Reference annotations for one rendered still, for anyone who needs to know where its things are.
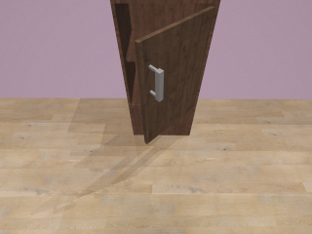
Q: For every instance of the handle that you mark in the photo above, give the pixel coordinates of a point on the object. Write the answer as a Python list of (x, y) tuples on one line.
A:
[(159, 83)]

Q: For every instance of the cupboard door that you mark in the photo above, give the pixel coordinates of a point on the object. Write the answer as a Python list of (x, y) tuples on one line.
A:
[(179, 49)]

